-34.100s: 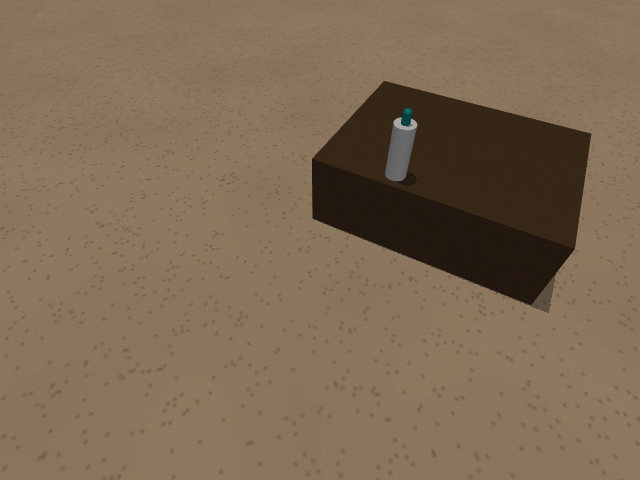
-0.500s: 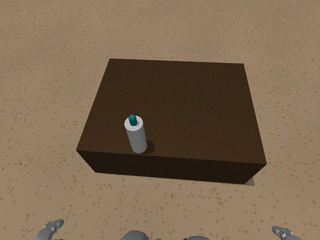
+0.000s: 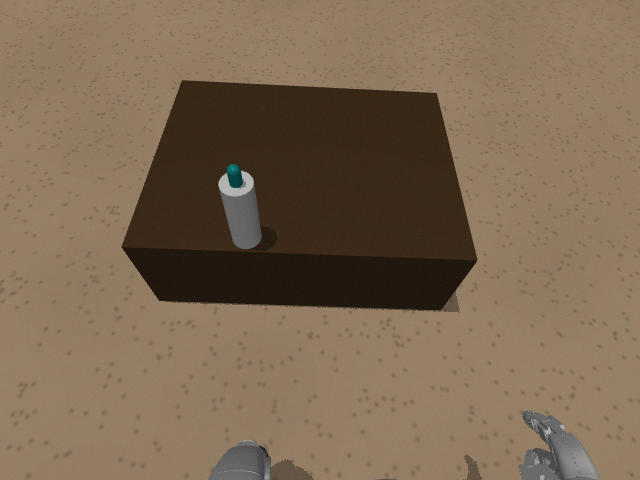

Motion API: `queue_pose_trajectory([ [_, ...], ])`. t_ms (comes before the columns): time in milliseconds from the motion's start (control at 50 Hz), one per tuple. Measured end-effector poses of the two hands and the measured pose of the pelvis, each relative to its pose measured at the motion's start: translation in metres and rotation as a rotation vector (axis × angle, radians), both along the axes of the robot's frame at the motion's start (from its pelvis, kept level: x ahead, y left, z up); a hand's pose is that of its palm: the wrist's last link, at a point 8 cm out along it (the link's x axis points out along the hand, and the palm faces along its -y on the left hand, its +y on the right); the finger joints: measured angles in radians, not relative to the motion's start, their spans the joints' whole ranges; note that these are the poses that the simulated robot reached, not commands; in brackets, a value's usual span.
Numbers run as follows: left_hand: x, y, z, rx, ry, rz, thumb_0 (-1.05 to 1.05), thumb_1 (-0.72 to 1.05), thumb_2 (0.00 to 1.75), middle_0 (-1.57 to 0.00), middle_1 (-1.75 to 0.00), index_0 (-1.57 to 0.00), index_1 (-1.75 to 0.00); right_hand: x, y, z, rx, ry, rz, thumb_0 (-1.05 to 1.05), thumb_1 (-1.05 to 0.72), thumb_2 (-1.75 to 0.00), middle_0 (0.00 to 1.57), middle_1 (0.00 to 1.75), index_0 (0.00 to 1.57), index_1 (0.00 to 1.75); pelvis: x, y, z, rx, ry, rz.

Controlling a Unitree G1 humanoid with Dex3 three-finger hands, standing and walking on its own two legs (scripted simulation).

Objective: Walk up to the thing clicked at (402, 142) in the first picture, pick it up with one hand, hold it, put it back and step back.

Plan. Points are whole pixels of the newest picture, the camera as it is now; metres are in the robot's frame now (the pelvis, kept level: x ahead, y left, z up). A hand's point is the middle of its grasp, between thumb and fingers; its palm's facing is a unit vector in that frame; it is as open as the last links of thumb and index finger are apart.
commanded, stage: step back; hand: left
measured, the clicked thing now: (240, 205) +0.71 +0.22 -0.29
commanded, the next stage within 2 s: stand in 1.94 s
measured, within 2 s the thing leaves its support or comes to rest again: neither
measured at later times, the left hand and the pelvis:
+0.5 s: hand out of the picture -0.05 +0.23 -0.14, palm faces +0.10 -0.92 -0.37, open 7.3 cm; pelvis -0.16 -0.04 +0.00, yaw +7 degrees
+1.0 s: hand out of the picture -0.30 +0.19 -0.11, palm faces +0.09 -0.87 -0.48, open 7.4 cm; pelvis -0.31 -0.10 +0.01, yaw +5 degrees
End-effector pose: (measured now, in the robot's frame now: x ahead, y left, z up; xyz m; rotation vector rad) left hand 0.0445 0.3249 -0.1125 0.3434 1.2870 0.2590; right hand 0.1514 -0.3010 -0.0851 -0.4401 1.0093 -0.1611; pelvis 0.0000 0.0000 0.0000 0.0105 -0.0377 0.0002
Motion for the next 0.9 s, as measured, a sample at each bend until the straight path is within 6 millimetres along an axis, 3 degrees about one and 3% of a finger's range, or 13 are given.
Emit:
queue_pose_trajectory([
  [80,-0.031,-0.025,0.012,0.011,-0.021,0.004,0.01,0.91,0.90,-0.20,-0.30,-0.21,-0.30,-0.033,-0.023,-0.018,0.029,0.015,-0.039,0.01,-0.90,-0.90,0.20,0.30,0.21,0.30,-0.029,-0.016,-0.002,-0.032,-0.026,0.031],
  [140,-0.051,-0.036,0.029,0.025,-0.037,0.011,0.01,0.91,0.90,-0.20,-0.30,-0.21,-0.30,-0.063,-0.030,-0.018,0.050,0.061,-0.063,0.01,-0.91,-0.90,0.20,0.30,0.21,0.30,-0.041,-0.024,0.008,0.034,-0.012,0.010],
  [260,-0.059,-0.041,0.046,0.071,-0.104,-0.006,0.01,0.90,0.90,-0.20,-0.30,-0.21,-0.30,-0.124,-0.042,-0.021,0.048,0.139,-0.059,0.01,-0.91,-0.90,0.20,0.30,0.21,0.30,-0.074,-0.034,0.016,0.040,0.019,0.048],
  [360,-0.063,-0.041,0.039,0.075,-0.211,-0.014,0.01,0.90,0.90,-0.20,-0.30,-0.21,-0.30,-0.167,-0.041,-0.027,0.021,0.213,-0.018,0.01,-0.91,-0.90,0.20,0.30,0.20,0.30,-0.112,-0.039,0.007,0.018,0.014,0.105],
  [440,-0.082,-0.042,0.019,0.032,-0.252,0.001,0.01,0.91,0.90,-0.20,-0.30,-0.21,-0.30,-0.195,-0.036,-0.027,0.005,0.214,0.004,0.01,-0.91,-0.90,0.20,0.30,0.21,0.30,-0.145,-0.040,-0.002,0.038,-0.013,0.128],
  [560,-0.137,-0.062,0.011,-0.038,-0.195,0.035,0.01,0.91,0.90,-0.20,-0.30,-0.21,-0.30,-0.226,-0.042,-0.005,-0.010,0.161,0.021,0.01,-0.90,-0.90,0.21,0.30,0.21,0.30,-0.182,-0.047,0.008,-0.016,-0.021,0.121],
  [660,-0.195,-0.074,0.008,-0.036,-0.129,0.044,0.01,0.91,0.90,-0.20,-0.30,-0.21,-0.30,-0.230,-0.058,0.006,-0.019,0.087,0.037,0.01,-0.90,-0.90,0.21,0.30,0.21,0.30,-0.216,-0.063,0.011,-0.021,0.006,0.086],
  [780,-0.271,-0.094,0.004,0.023,-0.038,0.032,0.01,0.91,0.90,-0.20,-0.30,-0.21,-0.30,-0.244,-0.086,-0.012,0.020,-0.001,0.039,0.01,-0.90,-0.90,0.20,0.30,0.21,0.30,-0.265,-0.088,-0.004,-0.040,-0.013,0.047],
  [900,-0.337,-0.107,0.030,0.061,0.003,0.070,0.01,0.91,0.90,-0.20,-0.30,-0.21,-0.30,-0.297,-0.096,-0.019,0.075,0.073,-0.007,0.01,-0.91,-0.90,0.20,0.30,0.20,0.30,-0.290,-0.099,0.010,0.023,-0.004,0.040],
])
